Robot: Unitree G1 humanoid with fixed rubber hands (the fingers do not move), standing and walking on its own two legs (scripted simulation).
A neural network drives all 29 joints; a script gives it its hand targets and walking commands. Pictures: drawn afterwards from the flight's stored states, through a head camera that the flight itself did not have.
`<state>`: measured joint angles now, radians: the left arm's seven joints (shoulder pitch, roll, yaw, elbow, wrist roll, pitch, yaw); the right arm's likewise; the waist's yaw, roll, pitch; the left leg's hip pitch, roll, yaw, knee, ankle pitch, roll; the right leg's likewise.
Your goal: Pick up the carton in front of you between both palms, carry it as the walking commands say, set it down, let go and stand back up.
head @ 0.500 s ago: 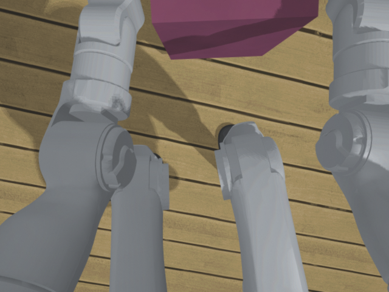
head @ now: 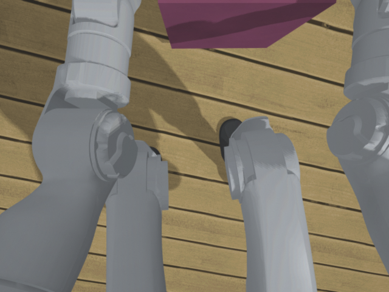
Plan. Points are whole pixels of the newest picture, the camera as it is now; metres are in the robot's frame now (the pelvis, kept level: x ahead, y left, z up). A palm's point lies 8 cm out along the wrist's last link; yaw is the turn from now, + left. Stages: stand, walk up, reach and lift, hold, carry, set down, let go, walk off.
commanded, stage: set down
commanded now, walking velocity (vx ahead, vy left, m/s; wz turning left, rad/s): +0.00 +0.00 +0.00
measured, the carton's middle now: out of the picture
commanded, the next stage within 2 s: let go in 1.70 s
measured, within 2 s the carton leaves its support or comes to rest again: rests again in 0.32 s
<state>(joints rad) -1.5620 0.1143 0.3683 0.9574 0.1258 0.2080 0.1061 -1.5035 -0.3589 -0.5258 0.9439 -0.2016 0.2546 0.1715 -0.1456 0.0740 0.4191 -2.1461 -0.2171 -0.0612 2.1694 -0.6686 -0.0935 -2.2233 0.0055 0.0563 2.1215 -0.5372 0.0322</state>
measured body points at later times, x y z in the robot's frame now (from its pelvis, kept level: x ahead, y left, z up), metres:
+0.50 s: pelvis +0.00 +0.00 -0.01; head +0.39 -0.06 +0.20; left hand +0.58 +0.02 -0.22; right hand +0.51 -0.31 -0.22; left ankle +0.09 +0.12 -0.35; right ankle +0.12 -0.13 -0.35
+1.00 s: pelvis -0.01 -0.01 +0.04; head +0.35 -0.09 +0.30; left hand +0.61 +0.02 -0.08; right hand +0.53 -0.35 -0.09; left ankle +0.09 +0.12 -0.35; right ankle +0.12 -0.13 -0.35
